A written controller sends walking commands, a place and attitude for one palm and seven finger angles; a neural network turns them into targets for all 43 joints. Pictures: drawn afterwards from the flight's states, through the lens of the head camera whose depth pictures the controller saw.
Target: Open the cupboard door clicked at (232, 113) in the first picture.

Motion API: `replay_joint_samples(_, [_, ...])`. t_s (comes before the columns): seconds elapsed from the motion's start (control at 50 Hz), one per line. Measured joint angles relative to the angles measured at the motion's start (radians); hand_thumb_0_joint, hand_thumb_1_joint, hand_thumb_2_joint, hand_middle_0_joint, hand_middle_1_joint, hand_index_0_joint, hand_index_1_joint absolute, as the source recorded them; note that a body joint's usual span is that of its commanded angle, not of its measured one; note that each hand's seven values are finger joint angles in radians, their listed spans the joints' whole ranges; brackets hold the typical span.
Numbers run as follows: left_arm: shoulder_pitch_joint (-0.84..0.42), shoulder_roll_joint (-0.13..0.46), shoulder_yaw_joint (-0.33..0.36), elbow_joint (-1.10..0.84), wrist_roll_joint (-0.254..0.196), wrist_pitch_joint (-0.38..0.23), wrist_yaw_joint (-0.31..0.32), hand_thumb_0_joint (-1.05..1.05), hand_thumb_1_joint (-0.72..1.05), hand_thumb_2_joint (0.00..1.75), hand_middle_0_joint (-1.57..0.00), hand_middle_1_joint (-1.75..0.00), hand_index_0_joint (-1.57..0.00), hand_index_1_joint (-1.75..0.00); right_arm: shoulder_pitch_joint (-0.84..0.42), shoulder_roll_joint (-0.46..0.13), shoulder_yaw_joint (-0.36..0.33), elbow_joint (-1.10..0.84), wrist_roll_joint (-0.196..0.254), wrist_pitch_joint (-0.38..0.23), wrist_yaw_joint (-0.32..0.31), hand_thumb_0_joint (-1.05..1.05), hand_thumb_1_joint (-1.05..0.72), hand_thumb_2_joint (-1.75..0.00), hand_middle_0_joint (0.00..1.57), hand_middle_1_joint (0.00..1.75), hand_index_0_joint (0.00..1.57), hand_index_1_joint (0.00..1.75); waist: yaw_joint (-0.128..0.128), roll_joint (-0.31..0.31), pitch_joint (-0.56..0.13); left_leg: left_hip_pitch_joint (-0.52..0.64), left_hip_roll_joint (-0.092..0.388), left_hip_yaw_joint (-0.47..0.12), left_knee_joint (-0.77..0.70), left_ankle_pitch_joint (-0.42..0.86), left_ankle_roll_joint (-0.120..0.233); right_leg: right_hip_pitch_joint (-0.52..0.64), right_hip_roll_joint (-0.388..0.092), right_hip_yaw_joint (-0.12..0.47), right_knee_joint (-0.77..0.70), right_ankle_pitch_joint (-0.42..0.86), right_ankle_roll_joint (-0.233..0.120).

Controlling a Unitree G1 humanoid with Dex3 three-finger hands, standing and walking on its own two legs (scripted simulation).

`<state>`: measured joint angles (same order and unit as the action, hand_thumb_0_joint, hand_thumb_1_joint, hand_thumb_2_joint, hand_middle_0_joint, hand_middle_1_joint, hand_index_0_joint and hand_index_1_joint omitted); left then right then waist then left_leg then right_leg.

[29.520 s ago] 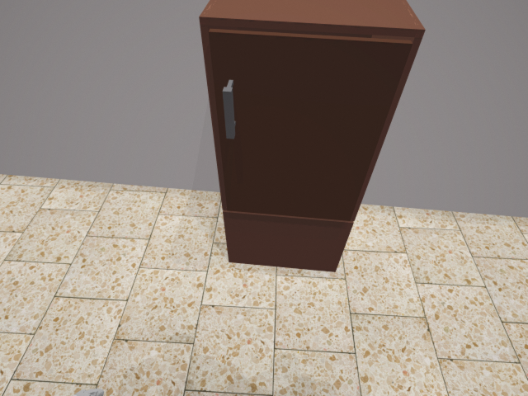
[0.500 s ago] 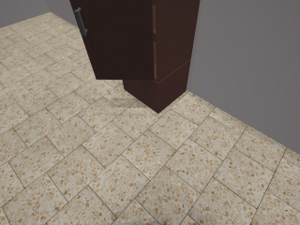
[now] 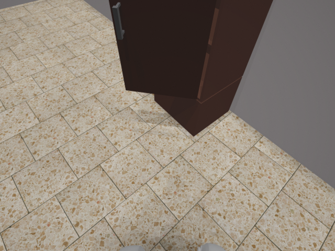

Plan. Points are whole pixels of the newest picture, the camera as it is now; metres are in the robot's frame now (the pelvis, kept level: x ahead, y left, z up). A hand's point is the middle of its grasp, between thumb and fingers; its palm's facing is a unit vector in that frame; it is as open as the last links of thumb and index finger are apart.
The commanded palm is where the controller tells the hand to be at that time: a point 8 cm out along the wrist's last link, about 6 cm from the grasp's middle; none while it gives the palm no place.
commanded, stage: take the last steps up to it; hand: left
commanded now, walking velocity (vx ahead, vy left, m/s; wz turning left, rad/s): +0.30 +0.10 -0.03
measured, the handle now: (119, 21) +0.93 +0.30 +0.05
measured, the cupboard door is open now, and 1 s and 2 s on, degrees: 41 41 41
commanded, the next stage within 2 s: come to a stop and stand still in 0.68 s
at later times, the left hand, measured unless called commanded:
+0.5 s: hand (102, 222) +0.20 +0.20 -0.14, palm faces +0.05 -0.97 -0.22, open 7.2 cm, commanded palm none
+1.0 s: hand (95, 156) +0.40 +0.29 -0.16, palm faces +0.00 -0.98 -0.20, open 7.3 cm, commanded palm none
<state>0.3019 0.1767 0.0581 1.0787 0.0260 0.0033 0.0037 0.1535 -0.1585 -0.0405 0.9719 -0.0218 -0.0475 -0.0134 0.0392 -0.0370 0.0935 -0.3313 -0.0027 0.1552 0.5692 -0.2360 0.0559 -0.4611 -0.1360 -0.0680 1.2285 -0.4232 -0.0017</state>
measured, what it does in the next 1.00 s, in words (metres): walks ahead: right foot, then left foot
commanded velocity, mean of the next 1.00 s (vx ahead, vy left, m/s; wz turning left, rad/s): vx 0.13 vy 0.02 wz -0.02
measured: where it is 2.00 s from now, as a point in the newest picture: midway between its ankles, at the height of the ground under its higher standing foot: (155, 225)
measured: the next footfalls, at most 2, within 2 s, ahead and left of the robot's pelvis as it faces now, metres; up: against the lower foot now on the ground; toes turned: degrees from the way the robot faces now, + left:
right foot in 0.24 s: +0.18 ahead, -0.10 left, +0.00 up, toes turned -9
left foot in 0.66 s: +0.39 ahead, +0.18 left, +0.00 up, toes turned +6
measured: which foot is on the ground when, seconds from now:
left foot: down 0.00-0.26, up 0.28-0.64, down 0.66-1.00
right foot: up 0.00-0.22, down 0.24-0.66, up 0.68-1.00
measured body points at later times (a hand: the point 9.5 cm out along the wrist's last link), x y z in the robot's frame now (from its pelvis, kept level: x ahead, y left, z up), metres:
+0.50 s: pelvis +0.18 +0.01 +0.02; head +0.21 +0.00 +0.47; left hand +0.19 +0.25 -0.12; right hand +0.20 -0.22 -0.14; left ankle +0.23 +0.17 -0.67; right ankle +0.14 -0.09 -0.73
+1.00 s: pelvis +0.33 +0.11 +0.01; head +0.35 +0.12 +0.46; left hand +0.40 +0.34 -0.15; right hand +0.36 -0.13 -0.14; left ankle +0.35 +0.17 -0.73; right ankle +0.34 -0.02 -0.69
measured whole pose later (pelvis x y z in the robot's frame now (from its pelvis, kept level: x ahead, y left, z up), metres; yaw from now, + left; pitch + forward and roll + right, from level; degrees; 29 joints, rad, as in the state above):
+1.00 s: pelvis +0.33 +0.11 +0.01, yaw -3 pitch +0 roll +0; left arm 0.18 0.19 0.05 1.02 0.02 0.03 0.02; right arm 0.21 -0.15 -0.02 1.05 -0.02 -0.01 -0.04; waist 0.00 -0.03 0.04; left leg -0.24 -0.01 0.17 0.46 -0.22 0.08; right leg -0.41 -0.05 -0.06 0.80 -0.37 0.02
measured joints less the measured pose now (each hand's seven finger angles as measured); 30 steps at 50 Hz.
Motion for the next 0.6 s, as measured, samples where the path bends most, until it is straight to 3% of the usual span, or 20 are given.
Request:
replay_joint_samples(0.1, [-0.106, -0.008, 0.004, -0.080, 0.002, -0.010, -0.008, 0.01, 0.91, 0.90, -0.20, -0.30, -0.19, -0.30, 0.080, -0.030, -0.010, 0.040, -0.006, 0.004, 0.000, -0.01, -0.94, -0.90, 0.21, 0.30, 0.20, 0.30, -0.020, 0.023, -0.037, 0.117, -0.030, 0.010, -0.145, 0.023, 0.014, -0.064, 0.013, -0.034, -0.246, 0.088, -0.001])
replay_joint_samples(0.22, [-0.172, -0.011, 0.000, -0.133, 0.005, -0.022, -0.018, 0.00, 0.91, 0.90, -0.20, -0.30, -0.19, -0.30, 0.167, -0.045, -0.007, 0.089, -0.009, 0.020, 0.014, -0.01, -0.92, -0.90, 0.20, 0.30, 0.20, 0.30, -0.050, 0.042, -0.061, 0.201, -0.041, 0.021, -0.151, -0.047, -0.002, 0.055, 0.042, -0.040, -0.549, 0.142, -0.001])
replay_joint_samples(0.26, [-0.173, -0.009, -0.002, -0.141, 0.008, -0.040, -0.018, 0.00, 0.91, 0.90, -0.20, -0.30, -0.19, -0.30, 0.192, -0.044, -0.004, 0.104, -0.003, 0.025, 0.016, 0.00, -0.92, -0.90, 0.20, 0.30, 0.20, 0.30, -0.052, 0.048, -0.063, 0.182, -0.028, 0.014, -0.049, -0.120, -0.013, 0.115, 0.058, -0.042, -0.626, 0.171, -0.018])
replay_joint_samples(0.3, [-0.166, -0.016, -0.007, -0.140, 0.004, -0.056, -0.013, 0.00, 0.91, 0.90, -0.20, -0.30, -0.19, -0.30, 0.191, -0.046, -0.005, 0.119, -0.002, 0.041, 0.021, 0.00, -0.91, -0.90, 0.20, 0.30, 0.20, 0.30, -0.056, 0.069, -0.051, 0.103, -0.012, -0.037, 0.184, -0.223, -0.026, 0.136, 0.075, -0.058, -0.606, 0.145, -0.040])
replay_joint_samples(0.34, [-0.135, -0.023, -0.011, -0.131, -0.001, -0.064, -0.004, 0.00, 0.91, 0.90, -0.20, -0.30, -0.19, -0.30, 0.178, -0.044, -0.007, 0.127, -0.003, 0.050, 0.024, 0.00, -0.91, -0.90, 0.20, 0.30, 0.20, 0.30, -0.058, 0.070, -0.047, 0.007, -0.003, -0.077, 0.388, -0.192, -0.042, 0.182, 0.084, -0.063, -0.649, 0.134, -0.045])
replay_joint_samples(0.38, [-0.094, -0.032, -0.016, -0.109, -0.005, -0.069, 0.001, 0.00, 0.91, 0.90, -0.20, -0.30, -0.20, -0.30, 0.160, -0.042, -0.009, 0.123, -0.004, 0.052, 0.026, 0.00, -0.91, -0.90, 0.20, 0.30, 0.20, 0.30, -0.061, 0.068, -0.051, -0.071, 0.024, -0.098, 0.464, -0.115, -0.062, 0.236, 0.091, -0.065, -0.729, 0.156, -0.031])
replay_joint_samples(0.5, [0.004, -0.012, -0.008, -0.028, -0.006, -0.080, 0.006, -0.01, 0.94, 0.90, -0.21, -0.30, -0.20, -0.30, 0.104, -0.024, -0.012, 0.087, 0.002, 0.049, 0.039, 0.00, -0.91, -0.90, 0.20, 0.30, 0.20, 0.30, -0.045, 0.041, -0.056, -0.182, 0.086, -0.105, 0.307, 0.010, -0.098, 0.363, 0.078, -0.071, -0.892, 0.179, -0.007])
replay_joint_samples(0.6, [0.071, -0.016, -0.014, 0.032, 0.001, -0.066, 0.002, 0.00, 0.92, 0.90, -0.21, -0.30, -0.20, -0.30, 0.040, -0.023, -0.008, 0.065, 0.005, 0.045, 0.051, 0.00, -0.91, -0.90, 0.20, 0.30, 0.20, 0.30, -0.006, 0.026, -0.043, -0.156, 0.074, -0.075, 0.104, 0.029, -0.083, 0.431, 0.046, -0.076, -0.890, 0.119, 0.043])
